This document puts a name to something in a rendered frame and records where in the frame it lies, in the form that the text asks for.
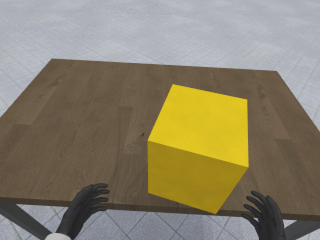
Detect carton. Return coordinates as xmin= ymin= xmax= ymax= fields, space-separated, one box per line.
xmin=147 ymin=84 xmax=249 ymax=214

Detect robot right hand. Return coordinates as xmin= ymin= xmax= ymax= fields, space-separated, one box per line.
xmin=241 ymin=190 xmax=286 ymax=240

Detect robot left hand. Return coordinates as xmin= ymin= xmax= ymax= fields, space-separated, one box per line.
xmin=55 ymin=183 xmax=110 ymax=240

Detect table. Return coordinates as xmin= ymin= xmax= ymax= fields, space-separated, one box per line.
xmin=0 ymin=58 xmax=320 ymax=240

